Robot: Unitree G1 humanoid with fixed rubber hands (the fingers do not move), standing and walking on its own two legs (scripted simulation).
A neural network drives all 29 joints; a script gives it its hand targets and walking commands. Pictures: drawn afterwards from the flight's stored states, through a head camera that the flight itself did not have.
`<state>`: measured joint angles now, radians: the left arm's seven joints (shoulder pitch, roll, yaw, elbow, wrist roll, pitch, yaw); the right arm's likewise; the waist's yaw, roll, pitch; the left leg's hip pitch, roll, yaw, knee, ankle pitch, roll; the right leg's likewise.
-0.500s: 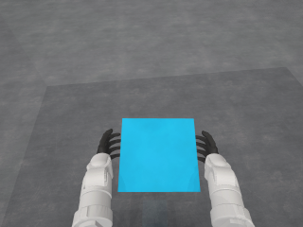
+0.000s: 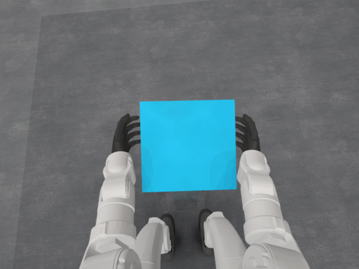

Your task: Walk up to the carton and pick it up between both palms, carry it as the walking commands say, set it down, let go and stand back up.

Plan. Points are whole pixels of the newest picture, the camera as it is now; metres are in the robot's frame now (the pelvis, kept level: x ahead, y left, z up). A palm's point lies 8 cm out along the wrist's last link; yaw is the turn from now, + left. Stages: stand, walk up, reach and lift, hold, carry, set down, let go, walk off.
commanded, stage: set down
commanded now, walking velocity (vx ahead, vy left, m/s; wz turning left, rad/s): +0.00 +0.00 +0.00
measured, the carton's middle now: (185, 143) +0.40 -0.01 -0.18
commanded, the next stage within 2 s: none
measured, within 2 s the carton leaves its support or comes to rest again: neither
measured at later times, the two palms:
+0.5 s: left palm (129, 144) +0.40 +0.14 -0.15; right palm (238, 141) +0.39 -0.15 -0.15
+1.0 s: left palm (137, 142) +0.43 +0.14 -0.23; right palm (231, 139) +0.43 -0.15 -0.24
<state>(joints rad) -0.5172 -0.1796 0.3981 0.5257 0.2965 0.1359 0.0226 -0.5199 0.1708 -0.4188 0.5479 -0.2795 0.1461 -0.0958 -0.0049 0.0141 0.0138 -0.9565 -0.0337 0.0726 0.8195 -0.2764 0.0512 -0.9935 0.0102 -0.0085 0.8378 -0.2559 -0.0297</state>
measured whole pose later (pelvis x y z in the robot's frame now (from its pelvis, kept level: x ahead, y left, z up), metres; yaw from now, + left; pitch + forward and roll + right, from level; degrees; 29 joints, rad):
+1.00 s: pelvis -0.03 +0.00 -0.14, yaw +2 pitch +44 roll +1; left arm -0.87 -0.15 0.47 0.53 0.28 0.25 0.06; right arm -0.88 0.09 -0.52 0.56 -0.28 0.25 -0.07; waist 0.00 0.01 -0.12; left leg -1.76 -0.03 0.07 1.44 -0.45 0.06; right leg -1.78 0.01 -0.02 1.44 -0.43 -0.03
